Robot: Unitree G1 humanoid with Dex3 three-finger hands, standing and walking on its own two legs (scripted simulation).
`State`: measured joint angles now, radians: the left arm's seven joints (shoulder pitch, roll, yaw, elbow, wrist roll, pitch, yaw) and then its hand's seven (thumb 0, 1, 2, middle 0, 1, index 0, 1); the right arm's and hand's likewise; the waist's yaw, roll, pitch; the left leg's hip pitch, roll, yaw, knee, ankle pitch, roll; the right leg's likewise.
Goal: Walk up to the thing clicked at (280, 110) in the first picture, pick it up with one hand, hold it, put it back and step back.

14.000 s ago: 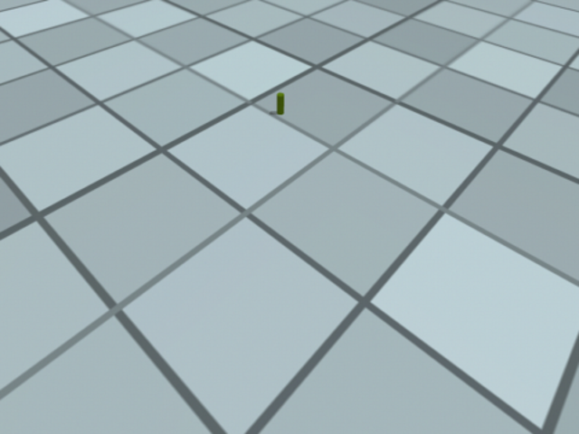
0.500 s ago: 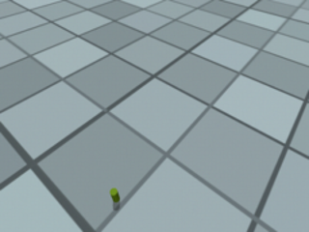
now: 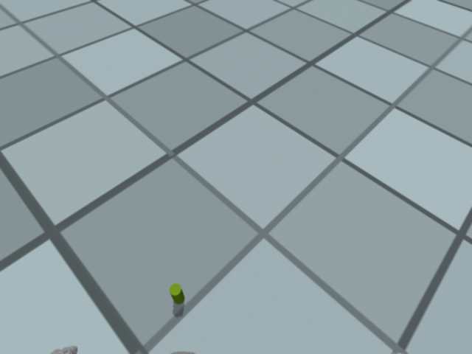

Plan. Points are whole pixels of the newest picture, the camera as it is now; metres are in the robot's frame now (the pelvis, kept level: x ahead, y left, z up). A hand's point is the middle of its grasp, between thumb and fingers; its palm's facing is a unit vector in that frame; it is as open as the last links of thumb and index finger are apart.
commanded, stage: walk up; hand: left
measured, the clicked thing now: (177, 294) +0.40 +0.21 -0.70
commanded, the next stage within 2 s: stand in 1.10 s
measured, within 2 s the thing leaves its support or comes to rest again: neither
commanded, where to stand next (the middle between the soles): +0.03 +0.03 m, yaw -1 degrees
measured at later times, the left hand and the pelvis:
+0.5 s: hand out of the picture +0.08 +0.28 -0.13, palm faces -0.03 -0.93 -0.37, open 7.4 cm; pelvis +0.00 +0.01 +0.02, yaw -1 degrees
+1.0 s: hand out of the picture +0.07 +0.26 -0.13, palm faces -0.03 -0.93 -0.36, open 7.4 cm; pelvis -0.01 +0.00 +0.02, yaw -1 degrees
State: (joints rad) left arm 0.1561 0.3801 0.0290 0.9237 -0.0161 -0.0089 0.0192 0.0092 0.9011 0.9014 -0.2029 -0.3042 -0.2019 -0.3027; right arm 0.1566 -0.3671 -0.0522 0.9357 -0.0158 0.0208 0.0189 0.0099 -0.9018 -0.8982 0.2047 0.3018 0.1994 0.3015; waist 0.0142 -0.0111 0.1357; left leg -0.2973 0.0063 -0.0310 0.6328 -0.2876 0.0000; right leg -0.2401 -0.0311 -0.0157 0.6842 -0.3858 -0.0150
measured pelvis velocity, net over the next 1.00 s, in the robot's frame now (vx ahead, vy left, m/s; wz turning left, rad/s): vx -0.01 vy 0.00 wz -0.02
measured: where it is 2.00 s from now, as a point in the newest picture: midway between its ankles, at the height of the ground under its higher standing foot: outside the picture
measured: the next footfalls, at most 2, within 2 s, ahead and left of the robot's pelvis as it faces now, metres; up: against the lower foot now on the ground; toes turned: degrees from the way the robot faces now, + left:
none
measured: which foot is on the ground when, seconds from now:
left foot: down 0.00-1.00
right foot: down 0.00-1.00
